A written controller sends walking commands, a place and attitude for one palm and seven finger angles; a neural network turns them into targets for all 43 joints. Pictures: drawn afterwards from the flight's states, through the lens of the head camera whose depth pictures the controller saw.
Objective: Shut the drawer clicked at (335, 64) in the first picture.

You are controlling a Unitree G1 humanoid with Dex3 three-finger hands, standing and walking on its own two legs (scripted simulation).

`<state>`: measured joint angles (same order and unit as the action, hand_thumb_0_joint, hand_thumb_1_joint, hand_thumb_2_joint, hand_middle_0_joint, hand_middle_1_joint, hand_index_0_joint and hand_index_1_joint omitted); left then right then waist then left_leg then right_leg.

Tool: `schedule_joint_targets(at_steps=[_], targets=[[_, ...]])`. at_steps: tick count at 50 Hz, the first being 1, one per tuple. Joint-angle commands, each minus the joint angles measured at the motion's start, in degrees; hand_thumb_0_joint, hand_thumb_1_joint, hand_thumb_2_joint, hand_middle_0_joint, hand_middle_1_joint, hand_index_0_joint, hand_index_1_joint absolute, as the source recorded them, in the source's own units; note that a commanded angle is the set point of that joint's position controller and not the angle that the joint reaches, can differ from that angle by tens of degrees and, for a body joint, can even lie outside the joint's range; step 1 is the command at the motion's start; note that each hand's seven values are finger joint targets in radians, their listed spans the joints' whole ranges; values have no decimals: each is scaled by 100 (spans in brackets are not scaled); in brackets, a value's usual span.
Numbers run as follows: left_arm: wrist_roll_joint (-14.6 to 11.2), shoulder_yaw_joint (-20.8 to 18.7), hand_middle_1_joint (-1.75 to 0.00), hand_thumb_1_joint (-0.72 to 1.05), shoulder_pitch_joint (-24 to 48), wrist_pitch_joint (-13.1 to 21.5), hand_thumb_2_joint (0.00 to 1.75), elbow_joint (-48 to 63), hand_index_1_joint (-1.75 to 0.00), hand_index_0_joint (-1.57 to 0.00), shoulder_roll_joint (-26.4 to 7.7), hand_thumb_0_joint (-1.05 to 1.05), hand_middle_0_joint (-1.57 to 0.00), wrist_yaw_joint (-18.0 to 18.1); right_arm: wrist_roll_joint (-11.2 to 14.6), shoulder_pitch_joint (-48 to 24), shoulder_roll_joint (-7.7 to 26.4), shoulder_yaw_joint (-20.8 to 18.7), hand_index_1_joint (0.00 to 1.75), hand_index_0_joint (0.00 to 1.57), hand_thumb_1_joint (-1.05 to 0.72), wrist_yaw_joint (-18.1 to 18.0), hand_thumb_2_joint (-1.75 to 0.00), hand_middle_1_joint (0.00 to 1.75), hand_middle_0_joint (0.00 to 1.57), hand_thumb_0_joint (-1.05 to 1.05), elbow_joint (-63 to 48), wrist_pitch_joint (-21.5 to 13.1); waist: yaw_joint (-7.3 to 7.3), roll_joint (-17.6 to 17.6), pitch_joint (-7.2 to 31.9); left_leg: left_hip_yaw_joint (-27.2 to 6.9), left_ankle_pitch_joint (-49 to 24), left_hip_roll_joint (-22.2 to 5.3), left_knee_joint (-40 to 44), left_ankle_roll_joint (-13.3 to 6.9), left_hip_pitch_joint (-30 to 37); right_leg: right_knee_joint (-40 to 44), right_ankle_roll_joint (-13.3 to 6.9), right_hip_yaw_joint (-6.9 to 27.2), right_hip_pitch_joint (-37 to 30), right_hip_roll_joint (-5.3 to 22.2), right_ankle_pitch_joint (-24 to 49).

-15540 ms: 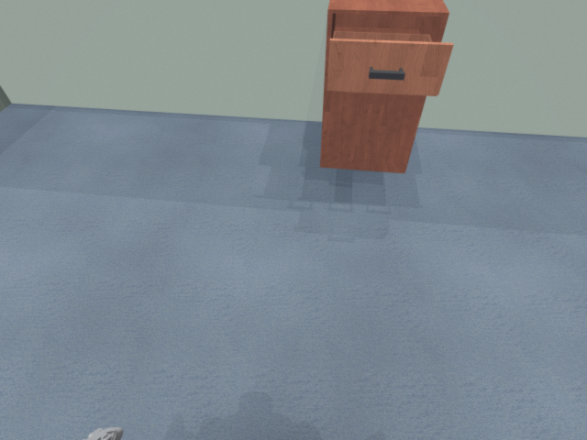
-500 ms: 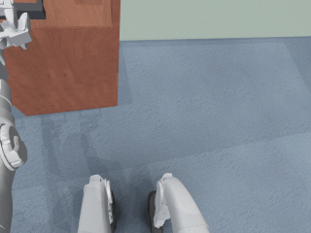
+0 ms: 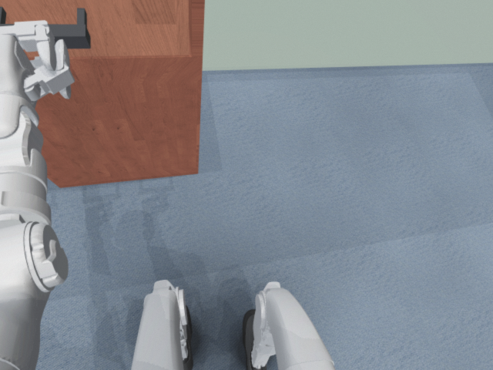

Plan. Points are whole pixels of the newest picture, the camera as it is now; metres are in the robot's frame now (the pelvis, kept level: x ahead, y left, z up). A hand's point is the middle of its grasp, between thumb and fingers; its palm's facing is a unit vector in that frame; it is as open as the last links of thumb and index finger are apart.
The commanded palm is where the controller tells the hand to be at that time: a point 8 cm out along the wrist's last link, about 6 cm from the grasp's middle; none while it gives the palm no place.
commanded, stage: pull the fist back off the drawer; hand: left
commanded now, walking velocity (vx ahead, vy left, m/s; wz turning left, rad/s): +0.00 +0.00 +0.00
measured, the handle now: (41, 25) +0.60 +0.27 +0.06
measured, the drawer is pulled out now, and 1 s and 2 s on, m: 0.00 0.00 0.00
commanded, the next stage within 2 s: draw the hand back to the body in 0.14 s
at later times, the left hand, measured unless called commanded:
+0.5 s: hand (37, 85) +0.47 +0.24 +0.10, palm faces +0.13 -0.99 -0.06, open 3.3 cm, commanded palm +0.43 +0.28 +0.12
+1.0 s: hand out of the picture +0.33 +0.24 +0.20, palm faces +0.32 -0.90 -0.30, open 3.3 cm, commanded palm +0.29 +0.28 +0.23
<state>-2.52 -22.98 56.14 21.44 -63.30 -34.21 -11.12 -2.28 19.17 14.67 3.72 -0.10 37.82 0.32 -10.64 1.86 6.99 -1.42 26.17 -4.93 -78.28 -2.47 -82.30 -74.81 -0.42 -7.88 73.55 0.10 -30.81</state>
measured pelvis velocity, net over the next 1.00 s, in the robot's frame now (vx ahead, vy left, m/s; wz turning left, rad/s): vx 0.07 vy -0.01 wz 0.07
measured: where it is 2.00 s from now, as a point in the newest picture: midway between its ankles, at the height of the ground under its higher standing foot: (219, 354)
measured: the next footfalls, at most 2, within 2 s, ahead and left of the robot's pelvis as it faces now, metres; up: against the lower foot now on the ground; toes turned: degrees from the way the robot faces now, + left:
none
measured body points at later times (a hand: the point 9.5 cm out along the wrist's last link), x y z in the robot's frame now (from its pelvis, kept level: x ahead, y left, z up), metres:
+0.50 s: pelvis +0.06 +0.00 +0.06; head +0.19 +0.02 +0.49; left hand +0.46 +0.29 +0.11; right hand +0.13 -0.26 -0.06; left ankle +0.08 +0.10 -0.59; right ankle +0.04 -0.13 -0.59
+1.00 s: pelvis +0.07 -0.01 +0.13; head +0.08 -0.02 +0.58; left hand +0.31 +0.29 +0.22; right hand +0.28 -0.22 +0.05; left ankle +0.08 +0.10 -0.59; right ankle +0.04 -0.13 -0.59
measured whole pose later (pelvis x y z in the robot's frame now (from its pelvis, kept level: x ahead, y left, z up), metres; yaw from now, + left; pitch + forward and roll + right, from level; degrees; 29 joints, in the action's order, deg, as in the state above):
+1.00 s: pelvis +0.07 -0.01 +0.13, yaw +4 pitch +3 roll -1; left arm -4.4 -8.3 -7.8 3.0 -3.6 -18.3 5.5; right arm 2.6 10.3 13.6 2.8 -5.3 29.9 2.0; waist 1.2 3.0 3.2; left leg 3.2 18.0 -1.0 -36.8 -1.4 -22.3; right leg -35.0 0.2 -4.5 16.0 1.8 -22.2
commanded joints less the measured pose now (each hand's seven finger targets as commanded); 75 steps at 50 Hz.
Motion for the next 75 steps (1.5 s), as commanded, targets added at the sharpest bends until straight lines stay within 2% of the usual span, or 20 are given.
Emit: schedule_joint_targets(at_steps=[1,7,12,14,16,18,22,26,28,30,37,38,39,40,46,55,58,62,72,75], targets=[[-184,-174,-160,90,2239,442,90,1540,-160,-140,-1091,0,-140,120,42,996,1203,-473,30,20,-90,-23,-90,30,20,0,-245,69,-89,1255,3218,-697,-796,97,1116,113,4014,1105,-131,344,-421,-283,669],[-244,-386,-160,90,1665,641,90,1536,-160,-140,-1128,0,-140,162,83,905,1120,-509,30,20,-90,-2,-90,30,20,0,-293,182,-31,726,3001,-401,-1244,138,981,51,3551,1223,-73,475,-1098,-309,1042],[-321,-600,-160,90,1199,784,90,1683,-160,-140,-1247,0,-140,39,99,862,1069,-540,30,20,-90,-7,-90,30,20,0,-368,271,126,775,3203,-241,-1902,169,879,48,3578,1132,-65,559,-1563,-305,1776],[-452,-716,-160,90,493,780,90,2381,-160,-140,-1251,0,-140,-37,159,793,1062,-582,30,20,-90,34,-90,30,20,0,-566,315,444,1026,3744,-218,-2360,205,1090,92,4143,1203,-94,561,-2029,-295,2192],[-611,-706,-160,90,-189,624,90,3219,-160,-140,-1178,0,-140,-96,251,723,1030,-638,30,20,-90,44,-90,30,20,0,-734,347,574,961,4057,-184,-2745,225,1346,102,4619,1415,-74,566,-2592,-308,2653],[-781,-421,-160,90,-921,358,90,3733,-160,-140,-712,0,-140,-146,335,642,967,-654,30,20,-90,52,-90,30,20,0,-849,317,603,968,4009,-161,-3016,256,1560,97,4911,1624,-64,541,-2899,-318,2962],[-1088,-121,-160,90,-1750,-30,90,4396,-160,-140,-177,0,-140,-80,457,457,910,-679,30,20,-90,-45,-90,30,20,0,-881,196,491,353,3128,-53,-2764,274,1989,42,4864,2116,23,471,-3342,-318,3084],[-1155,83,-160,90,-2146,36,90,4561,-160,-140,122,0,-140,61,463,303,891,-674,30,20,-90,-130,-90,30,20,0,-802,54,447,331,2381,-11,-2490,290,2346,63,5069,2425,15,439,-3396,-310,2778],[-1144,381,-160,90,-2367,104,90,4808,-160,-140,367,0,-140,16,486,205,874,-669,30,20,-90,-133,-90,30,20,0,-857,-11,473,738,2159,-26,-2675,294,2500,80,5496,2548,-41,412,-3342,-307,2731],[-1188,468,-160,90,-2904,116,90,5093,-160,-140,479,0,-140,-34,486,104,850,-672,30,20,-90,-126,-90,30,20,0,-954,-56,579,752,2223,-75,-2961,276,2677,105,5890,2676,-44,375,-3547,-295,2799],[-1417,339,-160,90,-4225,-212,90,5982,-160,-140,558,0,-140,-44,546,-492,781,-598,30,20,-90,-183,-90,30,20,0,-1381,-222,839,335,1618,-25,-2651,332,3256,86,5919,3065,-32,321,-4339,-221,2838],[-531,396,-160,90,-4438,-575,90,6076,-160,-140,-158,0,-140,595,515,-840,728,-592,30,20,-90,-286,-90,30,20,0,-1494,-39,1151,460,1818,37,-2546,412,3534,93,6315,3439,-179,589,-4542,-59,2649],[-488,732,-160,90,-4601,-802,90,6363,-160,-140,444,0,-140,929,507,-929,607,-530,30,20,-90,-355,-90,30,20,0,-1657,8,971,318,1372,68,-2411,408,3747,99,6396,3620,-142,533,-4587,-65,2649],[-396,854,-160,90,-4743,-985,90,6482,-160,-140,539,0,-140,1163,518,-959,633,-525,30,20,-90,-400,-90,30,20,0,-1657,49,981,308,1248,89,-2275,394,3892,95,6485,3761,-131,541,-4755,-52,2582],[-216,970,-160,90,-4880,-1471,90,7273,-160,-140,556,0,-140,1776,489,-1307,614,-370,30,20,-90,-579,-90,30,20,0,-1627,-22,992,108,583,43,-1917,379,4679,70,7075,4468,-125,505,-5451,-27,2359],[-235,790,-160,90,-6225,-1587,90,8228,-160,-140,677,0,-140,1791,412,-1533,527,-304,30,20,-90,-471,-90,30,20,0,-1479,-321,1197,166,102,100,-2431,398,5359,94,7798,5166,-116,500,-6329,-12,2835],[-276,526,-160,90,-6800,-1584,90,8477,-160,-140,544,0,-140,1765,372,-1609,514,-335,30,20,-90,-429,-90,30,20,0,-1440,-392,1252,-90,-172,179,-2369,409,5469,85,7772,5390,-84,516,-6431,-24,2870],[-293,323,-160,90,-7181,-1486,90,9264,-160,-140,505,0,-140,1758,357,-1630,463,-370,30,20,-90,-399,-90,30,20,0,-1462,-494,1291,105,-59,234,-2533,420,5480,64,7924,5411,-67,542,-6639,31,3085],[-293,-49,-160,90,-8479,-1225,90,10422,-160,-140,464,0,-140,1798,373,-1647,383,-462,30,20,-90,-401,-90,30,20,0,-1460,-842,1382,44,-365,313,-2443,406,5344,45,7889,5476,-23,560,-6498,55,3135],[-296,89,-160,90,-8414,-1267,90,9827,-160,-140,705,0,-140,1768,378,-1601,398,-488,30,20,-90,-431,-90,30,20,0,-1366,-827,1312,-268,-834,324,-2136,383,5380,38,7745,5597,16,576,-6245,52,2801]])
